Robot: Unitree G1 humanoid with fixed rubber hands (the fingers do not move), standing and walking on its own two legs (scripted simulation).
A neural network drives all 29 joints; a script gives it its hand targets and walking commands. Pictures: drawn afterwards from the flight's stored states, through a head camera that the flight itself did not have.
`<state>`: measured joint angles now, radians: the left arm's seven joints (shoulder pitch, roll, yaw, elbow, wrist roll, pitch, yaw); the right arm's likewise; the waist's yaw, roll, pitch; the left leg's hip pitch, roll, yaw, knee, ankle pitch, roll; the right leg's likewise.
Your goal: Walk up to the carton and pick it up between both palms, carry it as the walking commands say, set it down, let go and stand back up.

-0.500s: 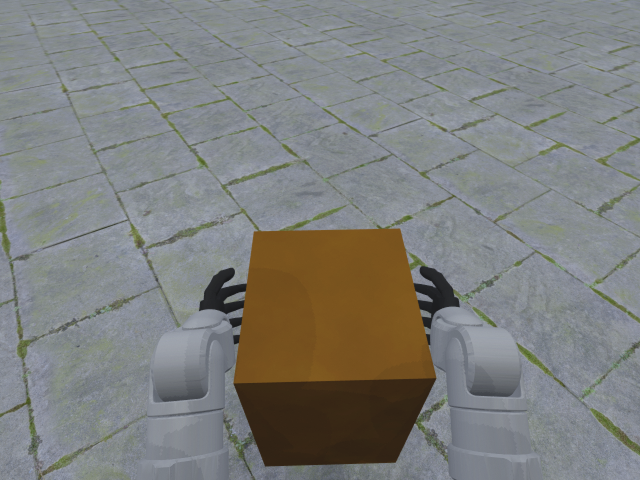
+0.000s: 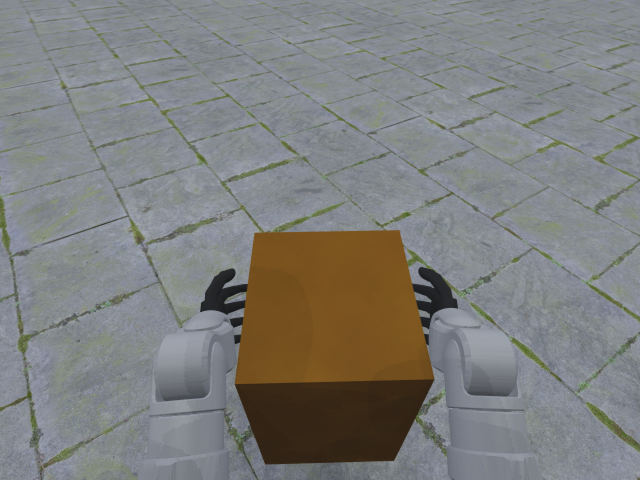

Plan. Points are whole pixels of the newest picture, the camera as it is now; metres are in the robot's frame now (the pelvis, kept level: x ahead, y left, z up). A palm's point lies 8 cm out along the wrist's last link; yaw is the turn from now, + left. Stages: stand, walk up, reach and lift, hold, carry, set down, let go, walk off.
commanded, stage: carry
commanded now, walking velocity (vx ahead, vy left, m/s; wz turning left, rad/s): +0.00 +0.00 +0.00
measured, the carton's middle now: (328, 353) +0.29 +0.00 +0.01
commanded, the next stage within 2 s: none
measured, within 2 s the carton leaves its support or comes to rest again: neither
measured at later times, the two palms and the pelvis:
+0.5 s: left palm (222, 330) +0.29 +0.13 +0.07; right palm (447, 329) +0.28 -0.14 +0.08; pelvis +0.00 -0.01 +0.00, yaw +0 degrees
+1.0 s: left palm (230, 332) +0.29 +0.12 +0.07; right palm (452, 333) +0.28 -0.15 +0.07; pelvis +0.00 -0.01 +0.00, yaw +0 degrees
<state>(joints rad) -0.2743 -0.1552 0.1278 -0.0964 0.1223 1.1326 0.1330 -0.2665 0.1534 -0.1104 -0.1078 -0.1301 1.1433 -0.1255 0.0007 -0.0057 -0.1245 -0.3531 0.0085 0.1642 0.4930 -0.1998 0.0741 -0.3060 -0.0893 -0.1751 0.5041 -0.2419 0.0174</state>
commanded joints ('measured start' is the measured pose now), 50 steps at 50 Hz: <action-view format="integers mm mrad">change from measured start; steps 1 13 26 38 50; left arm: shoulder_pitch -503 -493 -481 -466 -446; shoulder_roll -994 -984 -971 -950 -927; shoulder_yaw -630 -617 -599 -577 -566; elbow -65 -46 -20 2 4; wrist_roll -381 -362 -337 -309 -291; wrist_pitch -21 -51 -91 -137 -168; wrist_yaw -252 -250 -248 -245 -240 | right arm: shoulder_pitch -520 -512 -501 -485 -465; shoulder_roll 1000 990 973 949 923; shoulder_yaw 627 618 602 581 569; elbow -94 -79 -54 -29 -23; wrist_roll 389 373 349 321 304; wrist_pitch -38 -68 -108 -155 -186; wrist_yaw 259 257 254 250 245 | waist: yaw -2 -2 -2 -2 -2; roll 18 18 18 18 17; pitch -270 -273 -274 -272 -267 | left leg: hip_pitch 127 123 121 121 125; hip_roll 161 161 161 162 162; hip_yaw -164 -164 -162 -160 -157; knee -96 -88 -77 -70 -65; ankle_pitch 140 137 139 135 131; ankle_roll -7 -9 -12 -15 -19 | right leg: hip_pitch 74 76 79 82 83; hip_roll -82 -79 -76 -74 -73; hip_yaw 96 99 103 107 112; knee -65 -67 -68 -67 -68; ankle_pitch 38 51 68 79 83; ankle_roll -18 -22 -27 -29 -31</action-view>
